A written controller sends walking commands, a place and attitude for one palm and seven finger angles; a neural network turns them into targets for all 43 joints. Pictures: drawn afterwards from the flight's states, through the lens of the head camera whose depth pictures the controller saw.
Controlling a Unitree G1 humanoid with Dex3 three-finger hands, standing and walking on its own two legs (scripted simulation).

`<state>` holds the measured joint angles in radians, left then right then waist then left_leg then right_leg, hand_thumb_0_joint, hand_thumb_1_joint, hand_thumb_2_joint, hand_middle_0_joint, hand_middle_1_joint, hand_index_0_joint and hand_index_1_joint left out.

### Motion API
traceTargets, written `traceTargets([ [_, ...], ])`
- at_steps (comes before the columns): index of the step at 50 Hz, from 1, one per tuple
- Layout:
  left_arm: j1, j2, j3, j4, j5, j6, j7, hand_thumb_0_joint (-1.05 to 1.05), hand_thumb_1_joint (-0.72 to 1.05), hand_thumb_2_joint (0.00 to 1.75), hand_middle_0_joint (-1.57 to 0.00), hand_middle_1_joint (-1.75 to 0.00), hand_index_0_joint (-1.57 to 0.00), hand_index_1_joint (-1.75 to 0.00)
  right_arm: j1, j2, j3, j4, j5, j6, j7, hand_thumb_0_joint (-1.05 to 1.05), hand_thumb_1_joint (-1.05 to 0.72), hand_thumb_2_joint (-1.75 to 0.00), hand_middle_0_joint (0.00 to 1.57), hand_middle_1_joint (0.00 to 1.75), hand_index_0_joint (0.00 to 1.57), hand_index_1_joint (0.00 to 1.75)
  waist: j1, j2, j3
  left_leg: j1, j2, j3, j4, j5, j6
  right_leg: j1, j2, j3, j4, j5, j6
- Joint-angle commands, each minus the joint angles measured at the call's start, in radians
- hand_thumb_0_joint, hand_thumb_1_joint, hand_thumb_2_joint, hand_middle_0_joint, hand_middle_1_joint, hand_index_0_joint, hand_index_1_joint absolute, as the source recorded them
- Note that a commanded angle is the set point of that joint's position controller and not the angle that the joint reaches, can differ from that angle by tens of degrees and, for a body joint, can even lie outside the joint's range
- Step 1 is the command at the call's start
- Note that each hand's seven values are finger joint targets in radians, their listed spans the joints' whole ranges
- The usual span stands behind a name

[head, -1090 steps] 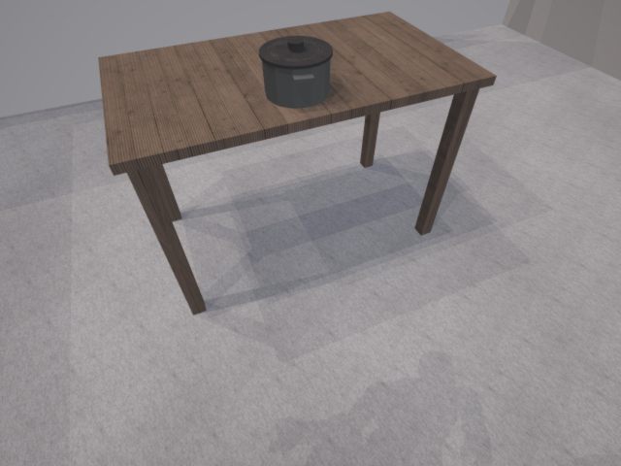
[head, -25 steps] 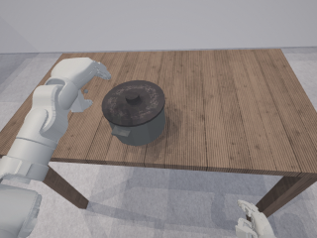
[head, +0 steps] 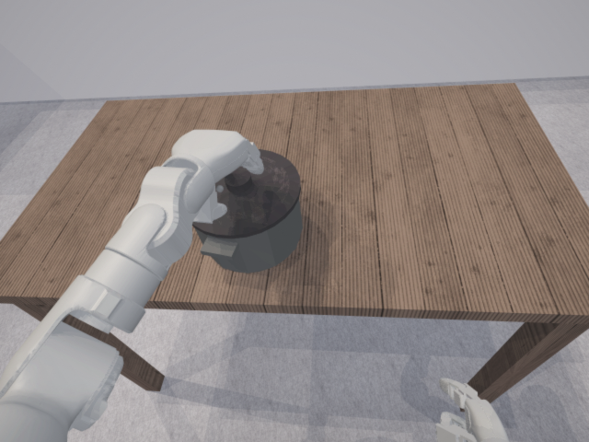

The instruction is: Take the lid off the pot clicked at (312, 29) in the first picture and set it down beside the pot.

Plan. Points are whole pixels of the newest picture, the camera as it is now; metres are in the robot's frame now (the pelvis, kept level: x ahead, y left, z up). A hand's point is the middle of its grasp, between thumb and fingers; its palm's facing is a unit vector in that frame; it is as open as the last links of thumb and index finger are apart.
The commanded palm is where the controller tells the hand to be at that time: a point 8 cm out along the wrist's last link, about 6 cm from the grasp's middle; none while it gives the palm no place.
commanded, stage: move the open hand above the knob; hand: left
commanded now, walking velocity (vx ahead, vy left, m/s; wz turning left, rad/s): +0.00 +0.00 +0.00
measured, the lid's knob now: (238, 180) +0.48 +0.10 +0.09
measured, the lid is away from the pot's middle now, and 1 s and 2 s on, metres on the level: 0.00 0.00 0.00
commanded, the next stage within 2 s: lower the open fingers around the knob in 1.14 s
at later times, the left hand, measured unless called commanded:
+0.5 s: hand (220, 153) +0.46 +0.11 +0.16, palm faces -0.21 -0.03 -0.98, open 10.0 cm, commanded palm +0.43 +0.11 +0.22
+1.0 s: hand (216, 156) +0.45 +0.11 +0.17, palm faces -0.21 -0.02 -0.98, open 10.0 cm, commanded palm +0.43 +0.12 +0.22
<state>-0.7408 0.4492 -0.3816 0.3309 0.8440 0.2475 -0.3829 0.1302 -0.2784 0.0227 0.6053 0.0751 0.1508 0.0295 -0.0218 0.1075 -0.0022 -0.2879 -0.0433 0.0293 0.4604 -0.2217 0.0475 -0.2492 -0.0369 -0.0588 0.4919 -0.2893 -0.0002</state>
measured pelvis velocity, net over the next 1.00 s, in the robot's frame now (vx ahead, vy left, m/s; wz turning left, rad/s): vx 0.00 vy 0.00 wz -0.01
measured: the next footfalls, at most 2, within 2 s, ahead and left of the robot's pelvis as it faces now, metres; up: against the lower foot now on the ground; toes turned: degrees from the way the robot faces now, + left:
none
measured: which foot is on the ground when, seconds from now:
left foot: down 0.00-1.00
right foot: down 0.00-1.00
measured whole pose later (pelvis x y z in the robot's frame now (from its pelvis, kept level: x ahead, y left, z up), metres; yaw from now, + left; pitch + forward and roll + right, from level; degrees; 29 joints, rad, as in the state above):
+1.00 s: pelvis +0.00 +0.00 +0.00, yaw +0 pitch +3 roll +1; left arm -0.93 0.42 -0.34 0.59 0.85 0.24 -0.36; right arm 0.14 -0.27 0.03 0.63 0.08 0.14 0.00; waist -0.04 0.08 -0.03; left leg -0.28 -0.04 0.03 0.44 -0.21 0.04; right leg -0.25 -0.03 -0.05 0.48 -0.28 0.00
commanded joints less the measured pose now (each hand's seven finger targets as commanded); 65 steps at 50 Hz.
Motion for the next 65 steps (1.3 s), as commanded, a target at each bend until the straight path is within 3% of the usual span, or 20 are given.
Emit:
traceTargets([
  [1,-0.765,0.364,0.319,-0.050,0.034,-0.010,0.115,0.00,-0.30,1.44,-0.84,-0.08,-0.84,-0.08,-0.033,-0.083,-0.019,-0.087,-0.004,-0.081,-0.041,0.00,-0.90,-0.90,0.20,0.30,0.20,0.30,-0.014,-0.117,-0.468,0.226,-0.002,-0.050,-0.024,0.325,0.024,0.127,0.044,0.027,-0.022,0.423,-0.035],
  [5,-0.380,0.031,0.141,0.342,-0.010,0.057,0.112,0.00,-0.30,1.44,-0.84,-0.08,-0.84,-0.08,-0.021,-0.105,-0.026,-0.075,0.014,-0.051,0.000,0.00,-0.90,-0.90,0.20,0.30,0.20,0.30,-0.004,-0.195,-0.216,0.098,0.008,-0.031,-0.044,0.243,-0.004,-0.015,0.042,-0.011,-0.038,0.318,-0.036],
  [8,-0.450,-0.053,0.031,0.138,0.022,0.058,0.073,0.00,-0.30,1.44,-0.84,-0.08,-0.84,-0.08,-0.080,-0.099,-0.035,-0.144,0.011,-0.030,0.022,0.00,-0.90,-0.90,0.20,0.30,0.20,0.30,-0.014,-0.160,-0.360,0.165,0.002,-0.021,-0.017,0.280,0.005,0.025,0.032,0.002,-0.025,0.360,-0.033],
  [12,-0.870,0.245,0.202,-0.123,0.060,0.031,0.061,0.00,-0.30,1.44,-0.84,-0.08,-0.84,-0.08,-0.082,-0.103,-0.042,-0.147,0.000,-0.039,-0.006,0.00,-0.90,-0.90,0.20,0.30,0.20,0.30,-0.038,-0.123,-0.538,0.236,-0.014,-0.040,0.002,0.318,0.038,0.137,0.030,0.048,-0.021,0.467,-0.031],
  [15,-0.895,0.380,0.336,-0.077,0.034,-0.010,0.094,0.00,-0.30,1.44,-0.84,-0.08,-0.84,-0.08,-0.018,-0.103,-0.039,-0.108,-0.009,-0.075,-0.038,0.00,-0.90,-0.90,0.20,0.30,0.20,0.30,-0.024,-0.132,-0.541,0.240,-0.004,-0.051,-0.008,0.358,0.045,0.163,0.033,0.049,-0.028,0.504,-0.032],
  [19,-0.513,0.159,0.212,0.326,0.028,0.036,0.113,0.00,-0.30,1.44,-0.84,-0.08,-0.84,-0.08,-0.013,-0.098,-0.020,-0.070,0.007,-0.067,-0.024,0.00,-0.90,-0.90,0.20,0.30,0.20,0.30,0.006,-0.209,-0.282,0.106,0.007,-0.021,-0.048,0.272,0.013,0.057,0.037,0.012,-0.030,0.397,-0.027],
  [20,-0.418,0.055,0.151,0.355,0.017,0.046,0.105,0.00,-0.30,1.44,-0.84,-0.08,-0.84,-0.08,-0.021,-0.103,-0.027,-0.088,0.013,-0.064,-0.008,0.00,-0.90,-0.90,0.20,0.30,0.20,0.30,0.006,-0.193,-0.264,0.099,0.007,-0.018,-0.045,0.289,0.007,0.043,0.034,0.007,-0.028,0.399,-0.032],
  [23,-0.425,0.018,0.090,0.175,0.025,0.050,0.072,0.00,-0.30,1.44,-0.84,-0.08,-0.84,-0.08,-0.078,-0.107,-0.034,-0.147,0.018,-0.041,0.011,0.00,-0.90,-0.90,0.20,0.30,0.20,0.30,-0.001,-0.172,-0.333,0.149,0.007,-0.009,-0.029,0.275,0.013,0.051,0.029,0.017,-0.034,0.387,-0.028],
  [25,-0.621,0.029,0.068,-0.036,0.031,0.042,0.051,0.00,-0.30,1.44,-0.84,-0.08,-0.84,-0.08,-0.106,-0.099,-0.048,-0.169,0.010,-0.030,0.008,0.00,-0.90,-0.90,0.20,0.30,0.20,0.30,-0.030,-0.165,-0.426,0.199,0.001,-0.018,-0.004,0.309,0.033,0.077,0.022,0.032,-0.041,0.435,-0.030],
  [28,-0.893,0.319,0.260,-0.186,0.038,-0.001,0.068,0.00,-0.30,1.44,-0.84,-0.08,-0.84,-0.08,-0.065,-0.097,-0.048,-0.146,0.003,-0.071,-0.024,0.00,-0.90,-0.90,0.20,0.30,0.20,0.30,-0.033,-0.121,-0.552,0.277,-0.009,-0.040,-0.001,0.322,0.050,0.147,0.032,0.058,-0.034,0.478,-0.026],
  [30,-0.857,0.398,0.342,-0.114,0.022,-0.024,0.091,0.00,-0.30,1.44,-0.84,-0.08,-0.84,-0.08,-0.029,-0.102,-0.039,-0.114,-0.004,-0.084,-0.043,0.00,-0.90,-0.90,0.20,0.30,0.20,0.30,-0.023,-0.128,-0.534,0.251,-0.005,-0.043,-0.010,0.335,0.051,0.163,0.030,0.058,-0.043,0.497,-0.027],
  [34,-0.554,0.139,0.176,0.298,0.025,0.037,0.106,0.00,-0.30,1.44,-0.84,-0.08,-0.84,-0.08,-0.027,-0.096,-0.021,-0.063,0.013,-0.060,-0.031,0.00,-0.90,-0.90,0.20,0.30,0.20,0.30,-0.010,-0.195,-0.253,0.110,0.007,-0.021,-0.057,0.206,0.015,0.021,0.034,0.012,-0.053,0.328,-0.025],
  [37,-0.460,0.028,0.091,0.239,0.022,0.057,0.074,0.00,-0.30,1.44,-0.84,-0.08,-0.84,-0.08,-0.071,-0.104,-0.029,-0.120,0.018,-0.046,-0.001,0.00,-0.90,-0.90,0.20,0.30,0.20,0.30,-0.005,-0.164,-0.308,0.144,0.003,-0.020,-0.035,0.236,0.010,0.029,0.029,0.014,-0.041,0.346,-0.029],
  [41,-0.731,0.141,0.125,-0.124,0.034,0.027,0.030,0.00,-0.30,1.44,-0.84,-0.08,-0.84,-0.08,-0.113,-0.093,-0.043,-0.165,0.004,-0.041,-0.005,0.00,-0.90,-0.90,0.20,0.30,0.20,0.30,-0.036,-0.124,-0.522,0.262,-0.011,-0.038,0.011,0.358,0.040,0.112,0.025,0.046,-0.035,0.479,-0.029],
  [45,-0.788,0.326,0.287,0.027,0.019,-0.003,0.056,0.00,-0.30,1.44,-0.84,-0.08,-0.84,-0.08,-0.035,-0.109,-0.033,-0.098,0.002,-0.056,-0.042,0.00,-0.90,-0.90,0.20,0.30,0.20,0.30,-0.038,-0.155,-0.413,0.210,-0.007,-0.043,-0.019,0.279,0.042,0.091,0.033,0.038,-0.062,0.422,-0.031],
  [52,-0.539,0.031,0.096,0.158,0.031,0.026,0.072,0.00,-0.30,1.44,-0.84,-0.08,-0.84,-0.08,-0.065,-0.092,-0.033,-0.116,0.007,-0.042,-0.001,0.00,-0.90,-0.90,0.20,0.30,0.20,0.30,-0.009,-0.129,-0.371,0.211,0.009,-0.044,-0.025,0.335,0.013,0.023,0.033,0.008,-0.034,0.372,-0.038],
  [55,-0.570,0.100,0.143,0.105,0.029,0.035,0.062,0.00,-0.30,1.44,-0.84,-0.08,-0.84,-0.08,-0.077,-0.106,-0.037,-0.135,0.008,-0.030,0.003,0.00,-0.90,-0.90,0.20,0.30,0.20,0.30,-0.016,-0.166,-0.393,0.192,0.005,-0.045,-0.018,0.305,0.021,0.056,0.031,0.016,-0.045,0.378,-0.038],
  [59,-0.873,0.250,0.213,-0.056,0.045,0.007,0.074,0.00,-0.30,1.44,-0.84,-0.08,-0.84,-0.08,-0.059,-0.099,-0.033,-0.122,0.006,-0.055,-0.027,0.00,-0.90,-0.90,0.20,0.30,0.20,0.30,-0.032,-0.124,-0.487,0.249,-0.001,-0.053,-0.032,0.285,0.035,0.092,0.034,0.034,-0.046,0.384,-0.035],
  [62,-0.806,0.220,0.213,0.008,0.037,-0.016,0.096,0.00,-0.30,1.44,-0.84,-0.08,-0.84,-0.08,-0.027,-0.090,-0.038,-0.099,-0.001,-0.079,-0.032,0.00,-0.90,-0.90,0.20,0.30,0.20,0.30,-0.028,-0.111,-0.482,0.279,0.008,-0.067,-0.026,0.348,0.033,0.067,0.040,0.025,-0.042,0.392,-0.040],
  [65,-0.548,0.128,0.192,0.314,0.011,0.055,0.078,0.00,-0.30,1.44,-0.84,-0.08,-0.84,-0.08,0.001,-0.115,-0.035,-0.070,0.010,-0.060,-0.014,0.00,-0.90,-0.90,0.20,0.30,0.20,0.30,-0.016,-0.191,-0.314,0.159,0.007,-0.055,-0.045,0.295,0.016,0.025,0.042,0.000,-0.046,0.358,-0.039],
])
